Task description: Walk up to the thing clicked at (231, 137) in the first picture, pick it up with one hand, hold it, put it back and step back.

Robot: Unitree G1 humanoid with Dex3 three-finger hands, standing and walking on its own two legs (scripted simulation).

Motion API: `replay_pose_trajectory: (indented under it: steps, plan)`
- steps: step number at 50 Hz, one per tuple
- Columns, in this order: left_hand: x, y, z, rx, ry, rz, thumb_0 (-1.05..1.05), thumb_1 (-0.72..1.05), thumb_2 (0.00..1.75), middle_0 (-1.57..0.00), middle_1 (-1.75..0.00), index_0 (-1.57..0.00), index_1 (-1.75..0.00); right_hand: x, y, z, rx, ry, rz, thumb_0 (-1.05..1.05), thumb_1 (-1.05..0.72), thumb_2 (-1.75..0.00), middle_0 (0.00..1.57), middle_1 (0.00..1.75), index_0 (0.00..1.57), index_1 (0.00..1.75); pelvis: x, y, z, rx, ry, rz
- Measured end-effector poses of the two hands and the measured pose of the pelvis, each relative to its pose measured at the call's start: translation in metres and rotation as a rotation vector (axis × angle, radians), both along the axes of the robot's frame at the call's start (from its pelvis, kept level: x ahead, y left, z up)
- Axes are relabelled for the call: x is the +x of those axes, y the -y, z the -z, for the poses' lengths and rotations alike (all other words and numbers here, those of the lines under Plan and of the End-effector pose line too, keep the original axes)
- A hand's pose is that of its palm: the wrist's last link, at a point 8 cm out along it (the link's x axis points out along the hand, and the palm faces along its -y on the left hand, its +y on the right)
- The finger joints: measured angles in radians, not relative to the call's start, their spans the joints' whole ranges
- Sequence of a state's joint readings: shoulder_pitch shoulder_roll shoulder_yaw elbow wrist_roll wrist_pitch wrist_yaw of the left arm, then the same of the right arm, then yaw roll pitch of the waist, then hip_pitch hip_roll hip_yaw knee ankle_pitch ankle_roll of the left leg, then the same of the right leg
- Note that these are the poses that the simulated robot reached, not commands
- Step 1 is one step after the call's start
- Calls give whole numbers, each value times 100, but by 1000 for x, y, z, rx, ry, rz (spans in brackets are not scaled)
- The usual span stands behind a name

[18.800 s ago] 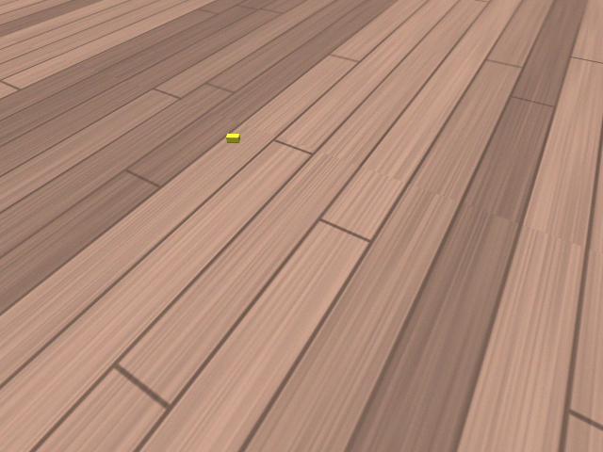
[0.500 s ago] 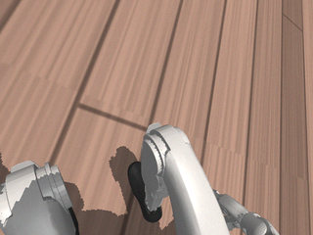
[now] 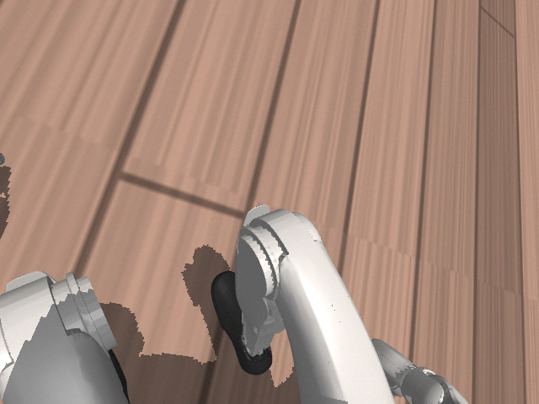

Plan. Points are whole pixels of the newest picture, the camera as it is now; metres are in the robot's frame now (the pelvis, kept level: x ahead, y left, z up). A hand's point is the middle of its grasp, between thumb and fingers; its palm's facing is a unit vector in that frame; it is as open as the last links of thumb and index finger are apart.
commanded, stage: rest palm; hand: left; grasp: from above
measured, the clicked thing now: out of the picture +0.44 +0.32 -0.29
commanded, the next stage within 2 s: close in 0.42 s
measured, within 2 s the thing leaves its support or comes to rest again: neither
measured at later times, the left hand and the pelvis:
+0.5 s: hand out of the picture +0.40 +0.33 -0.26, palm faces -0.57 -0.10 -0.81, open 14.0 cm; pelvis +0.01 +0.00 +0.00, yaw +1 degrees
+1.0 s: hand out of the picture +0.43 +0.33 -0.26, palm faces -0.47 -0.10 -0.88, open 13.7 cm; pelvis +0.00 +0.01 +0.00, yaw +0 degrees
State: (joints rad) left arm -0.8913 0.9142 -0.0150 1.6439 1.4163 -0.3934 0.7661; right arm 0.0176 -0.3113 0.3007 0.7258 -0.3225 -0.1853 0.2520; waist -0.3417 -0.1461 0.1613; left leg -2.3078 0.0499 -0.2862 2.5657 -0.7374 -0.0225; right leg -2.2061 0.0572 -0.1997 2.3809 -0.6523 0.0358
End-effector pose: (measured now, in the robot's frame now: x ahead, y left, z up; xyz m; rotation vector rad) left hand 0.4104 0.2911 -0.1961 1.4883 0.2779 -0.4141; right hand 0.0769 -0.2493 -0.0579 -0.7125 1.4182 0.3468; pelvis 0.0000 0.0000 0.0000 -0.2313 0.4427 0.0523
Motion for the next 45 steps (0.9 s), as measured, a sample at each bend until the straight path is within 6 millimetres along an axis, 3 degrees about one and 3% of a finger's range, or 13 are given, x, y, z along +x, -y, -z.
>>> replay_pose_trajectory:
  steps: [6, 14, 17, 23, 35, 40, 45]
  plan:
    - [0, -20, -11, 117, 94, -115, 0, -47, 96, -8, -95, -8, -95, 7, 7, -11, -9, 26, -15, 0, -91, -90, 20, 30, 20, 30, -3, -1, -4, 2, -28, -5]
    - [17, -44, 5, 89, -81, -349, 0, -48, 96, -7, -95, -7, -95, 11, 7, -16, -13, 67, 23, 0, -91, -90, 20, 30, 20, 30, 1, -7, 0, -12, -56, -12]
    - [20, -42, 15, 59, -137, -330, 0, -48, 95, -7, -98, -7, -97, 7, 3, -14, -13, 42, 36, 0, -92, -90, 20, 30, 20, 30, 4, -8, 1, -17, -55, -14]
    - [14, -46, 9, 40, -168, -215, 0, -48, 94, -7, -104, -8, -100, 2, -7, -3, 25, -27, 24, 0, -92, -90, 20, 30, 20, 30, 7, -5, -1, -17, -38, -22]
    - [-6, -1, 7, -13, -27, 10, -1, -40, 92, -8, -101, -11, -98, 8, -7, -2, -1, 30, -21, 0, -90, -90, 20, 30, 20, 30, -3, -3, -1, -9, 13, -2]
    - [-3, -12, -2, 76, 93, -43, 0, -38, 90, -9, -100, -11, -97, 10, -2, -13, -18, 34, -31, 0, -89, -89, 20, 30, 20, 30, -4, -3, -6, -5, -9, -3]
    - [10, -31, -5, 141, 61, -211, 0, -39, 91, -8, -98, -10, -96, 15, 2, -21, -12, 63, -20, 0, -89, -89, 20, 30, 20, 30, -2, -7, -6, -13, -44, -7]
